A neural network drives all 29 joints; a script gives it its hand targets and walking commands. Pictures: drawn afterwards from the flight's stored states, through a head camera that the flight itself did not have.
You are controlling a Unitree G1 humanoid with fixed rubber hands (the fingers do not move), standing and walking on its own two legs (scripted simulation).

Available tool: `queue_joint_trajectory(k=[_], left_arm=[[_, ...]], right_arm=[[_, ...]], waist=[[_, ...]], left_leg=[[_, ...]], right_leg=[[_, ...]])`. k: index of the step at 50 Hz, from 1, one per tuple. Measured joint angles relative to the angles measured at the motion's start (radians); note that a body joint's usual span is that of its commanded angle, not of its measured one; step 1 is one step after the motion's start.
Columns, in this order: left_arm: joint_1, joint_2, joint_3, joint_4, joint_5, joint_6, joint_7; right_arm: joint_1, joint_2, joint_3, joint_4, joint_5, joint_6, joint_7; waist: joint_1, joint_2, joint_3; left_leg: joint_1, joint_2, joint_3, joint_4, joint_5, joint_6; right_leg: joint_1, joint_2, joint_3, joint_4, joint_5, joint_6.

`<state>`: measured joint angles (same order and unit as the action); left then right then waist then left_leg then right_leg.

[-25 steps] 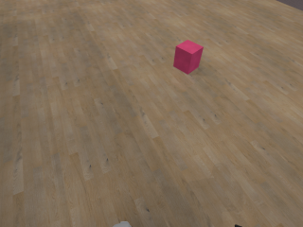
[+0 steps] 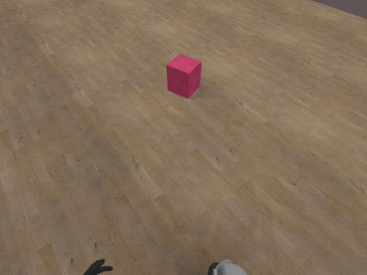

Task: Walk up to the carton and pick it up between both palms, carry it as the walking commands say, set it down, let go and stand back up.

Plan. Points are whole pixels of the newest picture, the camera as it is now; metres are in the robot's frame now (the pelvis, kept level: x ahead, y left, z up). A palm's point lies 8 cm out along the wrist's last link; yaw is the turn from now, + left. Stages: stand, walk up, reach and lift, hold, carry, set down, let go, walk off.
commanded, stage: walk up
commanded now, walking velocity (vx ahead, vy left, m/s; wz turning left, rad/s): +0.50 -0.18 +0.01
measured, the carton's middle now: (184, 76) +1.67 -0.11 -0.65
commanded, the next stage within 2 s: none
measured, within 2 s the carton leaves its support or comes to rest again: neither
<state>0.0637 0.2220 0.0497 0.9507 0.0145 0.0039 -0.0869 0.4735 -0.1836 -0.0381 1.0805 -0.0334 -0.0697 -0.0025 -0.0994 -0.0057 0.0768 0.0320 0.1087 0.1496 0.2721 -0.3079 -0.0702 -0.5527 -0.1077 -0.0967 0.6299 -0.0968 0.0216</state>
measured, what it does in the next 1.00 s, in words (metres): walks ahead: right foot, then left foot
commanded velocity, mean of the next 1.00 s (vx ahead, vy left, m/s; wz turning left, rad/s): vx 0.50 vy -0.05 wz -0.01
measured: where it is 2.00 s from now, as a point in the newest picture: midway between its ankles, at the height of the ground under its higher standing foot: (185, 149)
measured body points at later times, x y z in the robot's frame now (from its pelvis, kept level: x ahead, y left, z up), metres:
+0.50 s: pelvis +0.24 -0.05 +0.01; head +0.27 -0.08 +0.46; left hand +0.12 +0.18 -0.12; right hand +0.40 -0.27 -0.14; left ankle +0.38 +0.12 -0.67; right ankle +0.15 -0.15 -0.74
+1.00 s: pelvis +0.49 -0.02 +0.01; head +0.51 +0.01 +0.46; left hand +0.59 +0.22 -0.14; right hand +0.41 -0.25 -0.13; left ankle +0.44 +0.09 -0.74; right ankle +0.63 -0.21 -0.66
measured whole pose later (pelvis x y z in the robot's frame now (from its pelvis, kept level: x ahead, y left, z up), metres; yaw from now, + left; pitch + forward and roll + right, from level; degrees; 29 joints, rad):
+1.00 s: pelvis +0.49 -0.02 +0.01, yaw +1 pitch -1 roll -3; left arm 0.16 0.22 0.07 0.96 0.02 0.01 -0.07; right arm 0.46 -0.16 -0.05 1.10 -0.02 -0.07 0.00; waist -0.06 -0.02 0.05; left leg -0.05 0.10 0.13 0.33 -0.26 -0.02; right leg -0.63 -0.13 -0.05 0.85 -0.01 0.04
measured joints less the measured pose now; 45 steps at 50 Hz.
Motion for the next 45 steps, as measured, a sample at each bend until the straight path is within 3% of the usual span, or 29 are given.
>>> queue_joint_trajectory(k=[3,5,8,11,19,23,28,31,33,35,37,41,45], left_arm=[[-0.028,-0.009,-0.009,-0.014,0.007,-0.031,0.010],[-0.037,-0.024,-0.005,-0.015,0.014,-0.071,0.031],[0.012,-0.054,-0.006,0.010,0.008,-0.094,0.053],[0.100,-0.067,0.000,0.053,0.000,-0.096,0.076],[0.336,-0.052,-0.006,0.136,-0.004,-0.104,0.088],[0.421,-0.057,-0.010,0.168,0.000,-0.108,0.099],[0.481,-0.066,-0.012,0.190,0.009,-0.096,0.094],[0.496,-0.077,-0.020,0.210,0.007,-0.083,0.098],[0.495,-0.091,-0.025,0.224,-0.001,-0.071,0.099],[0.445,-0.090,-0.018,0.224,-0.007,-0.059,0.096],[0.386,-0.077,-0.003,0.204,-0.006,-0.056,0.093],[0.270,-0.043,0.020,0.127,0.012,-0.045,0.074],[0.176,-0.013,0.030,0.056,0.015,-0.022,0.052]], right_arm=[[0.030,-0.011,-0.009,0.013,0.006,0.011,0.003],[0.005,-0.015,-0.016,0.029,0.009,0.028,0.006],[-0.070,-0.018,-0.032,0.019,0.012,0.029,0.012],[-0.158,-0.014,-0.040,-0.029,0.007,0.027,0.022],[-0.352,-0.040,-0.059,-0.082,0.004,0.064,0.045],[-0.403,-0.036,-0.053,-0.103,0.005,0.078,0.055],[-0.460,-0.003,-0.028,-0.140,0.012,0.073,0.054],[-0.486,0.012,-0.019,-0.155,0.006,0.053,0.047],[-0.488,0.013,-0.017,-0.156,0.006,0.024,0.037],[-0.465,0.018,-0.004,-0.142,0.007,-0.001,0.025],[-0.407,0.021,0.001,-0.111,0.013,-0.009,0.017],[-0.269,0.022,-0.001,-0.053,0.016,-0.006,0.010],[-0.133,0.024,-0.007,-0.015,0.014,-0.004,0.010]], waist=[[-0.009,0.010,-0.012],[0.008,0.019,0.010],[0.033,0.030,0.015],[0.059,0.019,0.001],[0.149,0.031,-0.024],[0.186,0.028,-0.023],[0.207,0.002,-0.014],[0.217,-0.015,-0.015],[0.203,-0.013,-0.023],[0.189,-0.022,-0.023],[0.175,-0.019,-0.038],[0.127,-0.019,-0.046],[0.084,-0.022,-0.040]], left_leg=[[-0.026,0.032,-0.005,0.126,-0.096,-0.021],[-0.143,0.047,-0.052,0.452,-0.177,0.017],[-0.332,0.027,-0.110,0.805,-0.089,0.066],[-0.463,0.021,-0.102,0.869,-0.005,0.066],[-0.658,0.009,-0.089,0.774,0.205,0.028],[-0.664,0.001,-0.079,0.631,0.256,0.008],[-0.592,-0.015,-0.029,0.381,0.218,0.024],[-0.507,-0.044,0.013,0.274,0.163,0.038],[-0.455,-0.060,0.027,0.240,0.178,0.077],[-0.460,-0.061,0.024,0.311,0.134,0.115],[-0.417,-0.049,0.010,0.297,0.097,0.119],[-0.289,-0.039,-0.014,0.193,0.094,0.099],[-0.188,-0.029,-0.029,0.122,0.081,0.086]], right_leg=[[0.097,0.028,-0.026,-0.118,-0.075,-0.027],[0.094,0.039,-0.035,-0.058,-0.017,-0.052],[0.161,0.058,-0.047,-0.061,-0.099,-0.068],[0.258,0.072,-0.043,-0.157,-0.097,-0.069],[0.467,0.070,-0.019,-0.316,-0.127,-0.058],[0.551,0.050,-0.012,-0.362,-0.162,-0.039],[0.642,0.032,-0.027,-0.407,-0.219,-0.007],[0.655,0.016,-0.028,-0.340,-0.301,0.023],[0.582,0.004,-0.012,-0.119,-0.380,0.020],[0.427,0.018,0.050,0.253,-0.391,-0.002],[0.287,0.037,0.064,0.487,-0.320,-0.007],[0.089,0.004,0.062,0.570,-0.158,0.002],[-0.040,-0.021,0.070,0.464,-0.035,0.013]])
